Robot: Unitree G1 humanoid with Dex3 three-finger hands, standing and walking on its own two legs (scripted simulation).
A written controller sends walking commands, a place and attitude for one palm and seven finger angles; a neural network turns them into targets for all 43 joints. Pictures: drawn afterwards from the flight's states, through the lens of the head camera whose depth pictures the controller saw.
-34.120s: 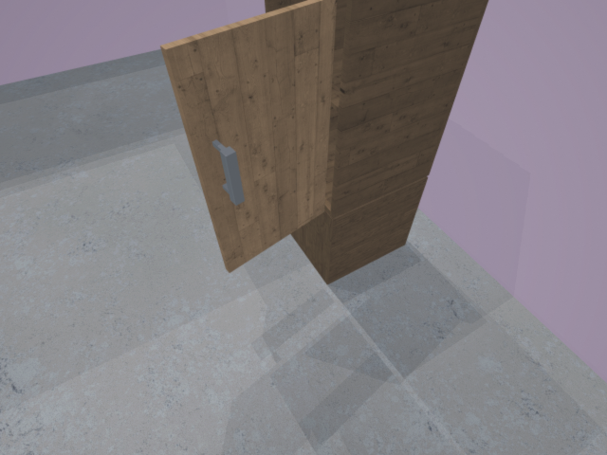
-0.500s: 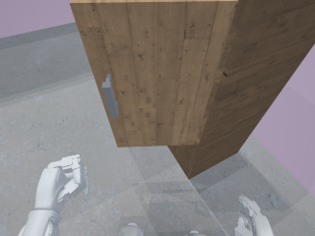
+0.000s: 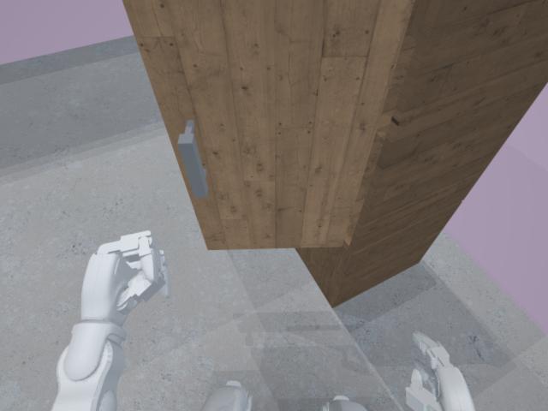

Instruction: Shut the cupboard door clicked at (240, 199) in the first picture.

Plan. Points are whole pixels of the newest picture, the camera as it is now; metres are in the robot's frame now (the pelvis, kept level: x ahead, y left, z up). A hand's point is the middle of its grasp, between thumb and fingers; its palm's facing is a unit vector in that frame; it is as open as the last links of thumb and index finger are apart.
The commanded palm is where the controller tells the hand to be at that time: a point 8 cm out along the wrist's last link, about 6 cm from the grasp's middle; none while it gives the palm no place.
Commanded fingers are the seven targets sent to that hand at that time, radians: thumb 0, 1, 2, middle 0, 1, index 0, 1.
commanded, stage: bring the fist close to the handle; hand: left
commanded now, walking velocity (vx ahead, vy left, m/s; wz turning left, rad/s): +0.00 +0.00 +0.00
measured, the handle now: (195, 159) +0.49 +0.17 +0.08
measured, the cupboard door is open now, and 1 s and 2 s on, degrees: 65 65 53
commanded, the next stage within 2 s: push the door shut along its arc in 1.14 s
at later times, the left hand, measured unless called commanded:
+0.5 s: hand (212, 223) +0.36 +0.12 +0.07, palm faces +0.03 -1.00 +0.00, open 3.1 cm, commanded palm +0.34 +0.18 +0.08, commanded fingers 0.00 0.90 0.90 -1.30 -1.50 -1.30 -1.50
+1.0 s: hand (209, 202) +0.39 +0.13 +0.08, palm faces +0.09 -1.00 -0.02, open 3.1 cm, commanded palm +0.36 +0.19 +0.08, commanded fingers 0.00 0.90 0.90 -1.30 -1.50 -1.30 -1.50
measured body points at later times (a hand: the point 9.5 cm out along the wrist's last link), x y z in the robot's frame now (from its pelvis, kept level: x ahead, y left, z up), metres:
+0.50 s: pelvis +0.01 +0.01 +0.01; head +0.06 +0.00 +0.46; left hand +0.35 +0.18 +0.07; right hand +0.14 -0.24 -0.10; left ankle +0.03 +0.13 -0.67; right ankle +0.01 -0.11 -0.67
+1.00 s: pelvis +0.00 +0.00 +0.01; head +0.05 -0.01 +0.46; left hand +0.38 +0.18 +0.09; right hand +0.10 -0.26 -0.10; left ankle +0.03 +0.13 -0.67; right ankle +0.01 -0.11 -0.67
